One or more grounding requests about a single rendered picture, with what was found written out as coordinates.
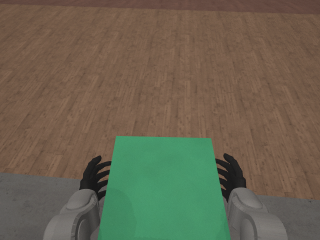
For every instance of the robot right forearm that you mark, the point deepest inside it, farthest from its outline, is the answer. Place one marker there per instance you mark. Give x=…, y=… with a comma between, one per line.
x=251, y=218

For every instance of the right robot hand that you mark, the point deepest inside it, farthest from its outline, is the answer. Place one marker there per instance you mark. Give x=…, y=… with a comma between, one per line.
x=234, y=175

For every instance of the left robot hand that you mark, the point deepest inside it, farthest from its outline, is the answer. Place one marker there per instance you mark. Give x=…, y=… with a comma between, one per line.
x=91, y=178

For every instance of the robot left forearm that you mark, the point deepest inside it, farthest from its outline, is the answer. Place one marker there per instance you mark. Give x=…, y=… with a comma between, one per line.
x=77, y=220

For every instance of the carton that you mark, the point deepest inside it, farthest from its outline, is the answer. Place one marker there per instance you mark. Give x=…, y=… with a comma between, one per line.
x=163, y=188

